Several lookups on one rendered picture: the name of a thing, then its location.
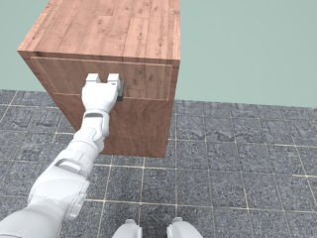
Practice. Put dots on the left robot thigh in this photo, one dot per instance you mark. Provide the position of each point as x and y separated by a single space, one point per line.
129 230

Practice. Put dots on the drawer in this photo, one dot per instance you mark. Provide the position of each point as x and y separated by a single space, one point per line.
142 80

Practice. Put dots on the robot left forearm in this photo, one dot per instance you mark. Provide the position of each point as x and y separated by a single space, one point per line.
83 150

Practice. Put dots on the handle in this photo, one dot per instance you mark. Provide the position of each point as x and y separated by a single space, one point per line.
120 95

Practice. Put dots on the left robot hand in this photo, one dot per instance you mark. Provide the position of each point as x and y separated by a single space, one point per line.
100 96

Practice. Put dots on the cabinet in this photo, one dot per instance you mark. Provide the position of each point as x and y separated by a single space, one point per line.
143 31

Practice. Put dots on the right robot shin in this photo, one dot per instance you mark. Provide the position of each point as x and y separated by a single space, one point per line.
176 219

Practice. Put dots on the left robot upper arm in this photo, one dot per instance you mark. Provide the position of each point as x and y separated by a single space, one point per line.
59 196

